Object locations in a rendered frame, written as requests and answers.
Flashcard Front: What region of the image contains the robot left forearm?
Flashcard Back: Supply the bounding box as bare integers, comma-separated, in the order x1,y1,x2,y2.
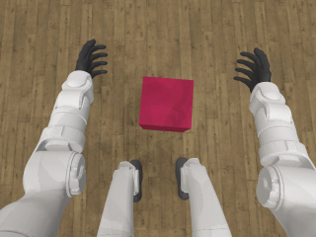
23,70,95,191

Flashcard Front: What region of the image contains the robot right foot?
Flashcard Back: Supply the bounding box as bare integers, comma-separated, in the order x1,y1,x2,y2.
175,157,190,200

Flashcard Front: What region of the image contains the robot left upper arm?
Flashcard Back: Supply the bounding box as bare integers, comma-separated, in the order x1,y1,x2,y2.
0,150,87,237

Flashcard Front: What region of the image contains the left robot hand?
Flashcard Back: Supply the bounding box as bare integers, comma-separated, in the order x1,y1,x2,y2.
75,39,108,79

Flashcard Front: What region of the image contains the right robot hand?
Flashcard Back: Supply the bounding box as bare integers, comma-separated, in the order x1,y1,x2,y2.
233,47,272,93

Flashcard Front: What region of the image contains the robot left shin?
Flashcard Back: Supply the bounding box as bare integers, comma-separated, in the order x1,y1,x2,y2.
113,161,138,196

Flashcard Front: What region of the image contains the robot right upper arm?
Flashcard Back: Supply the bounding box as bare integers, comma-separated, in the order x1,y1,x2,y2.
256,164,316,237

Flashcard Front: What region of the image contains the carton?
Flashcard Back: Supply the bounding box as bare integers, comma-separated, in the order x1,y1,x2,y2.
138,76,195,132

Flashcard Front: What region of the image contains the robot right forearm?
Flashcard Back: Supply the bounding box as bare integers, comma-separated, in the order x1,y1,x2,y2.
249,82,316,172

